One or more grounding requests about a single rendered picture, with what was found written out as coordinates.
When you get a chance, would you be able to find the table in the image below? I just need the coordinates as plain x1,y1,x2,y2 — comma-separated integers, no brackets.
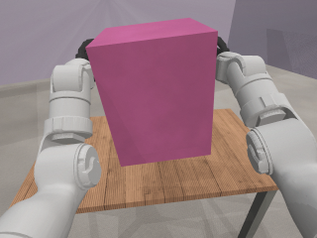
8,108,279,238

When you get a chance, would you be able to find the carton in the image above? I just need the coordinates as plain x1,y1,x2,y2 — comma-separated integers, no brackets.
85,18,218,167

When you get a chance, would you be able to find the robot right hand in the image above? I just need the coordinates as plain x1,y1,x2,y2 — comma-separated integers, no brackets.
216,37,230,56

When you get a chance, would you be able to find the robot left forearm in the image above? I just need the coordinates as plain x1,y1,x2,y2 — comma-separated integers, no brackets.
34,58,95,185

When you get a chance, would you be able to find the robot right forearm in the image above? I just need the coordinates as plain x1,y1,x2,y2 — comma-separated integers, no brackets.
215,52,317,152

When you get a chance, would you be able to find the robot left upper arm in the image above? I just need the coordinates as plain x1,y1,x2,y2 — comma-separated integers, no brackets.
0,143,102,238

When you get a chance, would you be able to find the robot right upper arm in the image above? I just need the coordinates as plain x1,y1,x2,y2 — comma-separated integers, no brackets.
246,118,317,238

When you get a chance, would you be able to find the robot left hand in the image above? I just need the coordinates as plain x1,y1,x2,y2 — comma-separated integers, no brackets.
75,39,95,82

